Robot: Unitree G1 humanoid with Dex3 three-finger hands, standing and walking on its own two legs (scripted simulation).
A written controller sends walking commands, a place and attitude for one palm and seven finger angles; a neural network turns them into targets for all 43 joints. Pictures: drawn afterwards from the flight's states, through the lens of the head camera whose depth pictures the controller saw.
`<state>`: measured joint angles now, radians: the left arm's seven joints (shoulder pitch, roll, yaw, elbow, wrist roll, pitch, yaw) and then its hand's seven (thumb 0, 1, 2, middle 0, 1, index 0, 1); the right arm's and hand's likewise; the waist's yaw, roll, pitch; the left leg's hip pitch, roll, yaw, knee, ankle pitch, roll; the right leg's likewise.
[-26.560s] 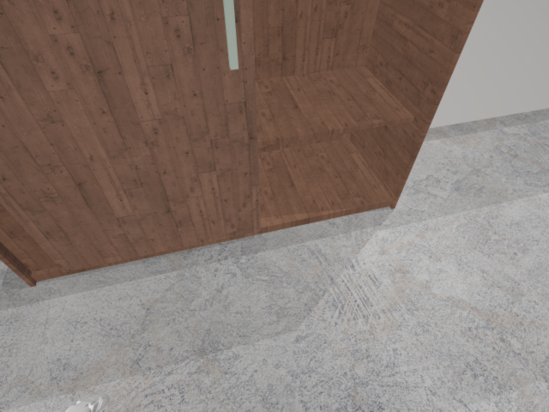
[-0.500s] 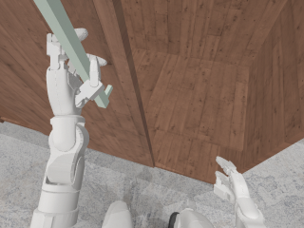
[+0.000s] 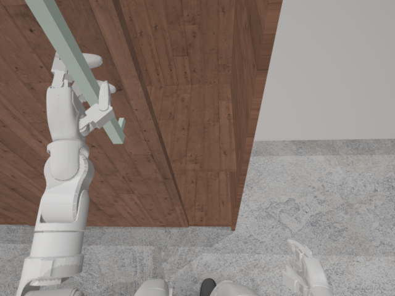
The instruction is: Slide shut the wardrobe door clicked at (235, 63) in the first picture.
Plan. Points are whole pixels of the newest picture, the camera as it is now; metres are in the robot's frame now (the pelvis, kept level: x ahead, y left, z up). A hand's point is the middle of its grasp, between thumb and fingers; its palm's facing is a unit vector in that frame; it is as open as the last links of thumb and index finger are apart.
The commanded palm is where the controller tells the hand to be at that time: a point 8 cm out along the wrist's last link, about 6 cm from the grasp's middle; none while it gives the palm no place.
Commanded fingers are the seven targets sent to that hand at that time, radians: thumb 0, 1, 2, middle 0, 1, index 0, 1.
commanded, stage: step sideways, sliding the door along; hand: left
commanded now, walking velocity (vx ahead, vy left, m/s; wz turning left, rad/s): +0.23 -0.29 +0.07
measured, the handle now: (91, 76) +0.41 +0.20 +0.22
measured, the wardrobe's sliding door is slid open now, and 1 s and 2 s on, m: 0.20 0.00 0.00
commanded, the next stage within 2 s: stop walking and hold the door there in 1.12 s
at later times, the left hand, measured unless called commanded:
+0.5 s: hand (177, 100) +0.38 +0.06 +0.20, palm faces +0.37 -0.93 -0.04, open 6.5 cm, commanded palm +0.34 +0.04 +0.21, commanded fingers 0.00 0.90 0.90 -0.45 -1.40 -0.45 -1.40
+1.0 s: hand (240, 96) +0.39 -0.04 +0.20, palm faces +0.49 -0.87 -0.07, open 6.8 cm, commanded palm +0.35 -0.08 +0.21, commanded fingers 0.00 0.90 0.90 -0.45 -1.40 -0.45 -1.40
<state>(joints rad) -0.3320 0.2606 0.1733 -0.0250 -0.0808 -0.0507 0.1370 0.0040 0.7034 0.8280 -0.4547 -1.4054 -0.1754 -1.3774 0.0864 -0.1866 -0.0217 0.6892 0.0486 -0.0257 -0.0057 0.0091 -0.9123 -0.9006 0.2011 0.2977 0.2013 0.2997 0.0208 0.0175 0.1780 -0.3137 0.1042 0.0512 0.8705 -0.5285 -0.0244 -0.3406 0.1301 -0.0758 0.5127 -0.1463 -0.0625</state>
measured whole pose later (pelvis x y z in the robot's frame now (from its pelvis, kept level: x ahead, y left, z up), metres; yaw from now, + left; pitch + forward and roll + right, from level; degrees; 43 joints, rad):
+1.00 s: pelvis +0.05 -0.30 +0.00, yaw +7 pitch -2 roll -1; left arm -0.38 0.23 0.20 -0.05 -0.10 -0.03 0.18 0.00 0.73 0.86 -0.45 -1.41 -0.13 -1.28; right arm 0.11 -0.24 -0.07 0.59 0.06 -0.02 0.02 0.01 -0.91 -0.90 0.20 0.30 0.20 0.30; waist 0.11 0.07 0.21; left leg -0.19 0.21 -0.01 0.57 -0.30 -0.12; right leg -0.25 0.02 -0.14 0.55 -0.26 -0.05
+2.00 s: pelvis +0.05 -0.25 +0.01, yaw +0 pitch -2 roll +0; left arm -0.16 0.28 0.23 0.04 -0.08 -0.08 0.20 -0.01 0.73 0.79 -0.45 -1.41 -0.17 -1.36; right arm 0.23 -0.22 0.01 0.69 0.04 -0.03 -0.07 0.01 -0.91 -0.90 0.20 0.30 0.20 0.30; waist 0.00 0.03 0.00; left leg -0.16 0.06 0.16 0.45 -0.25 0.00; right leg -0.23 -0.01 0.03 0.45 -0.18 0.02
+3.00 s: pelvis +0.04 -0.28 +0.01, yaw +5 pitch -1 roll +1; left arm -0.39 0.28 0.26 0.32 -0.05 -0.15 0.12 0.00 -0.01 0.47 -0.49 -1.41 -0.26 -1.31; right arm 0.23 -0.21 0.02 0.67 0.04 -0.18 -0.03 0.01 -0.91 -0.90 0.21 0.30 0.21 0.30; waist 0.02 -0.01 -0.03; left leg -0.26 0.05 0.06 0.52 -0.24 -0.02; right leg -0.30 -0.02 -0.04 0.55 -0.23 -0.01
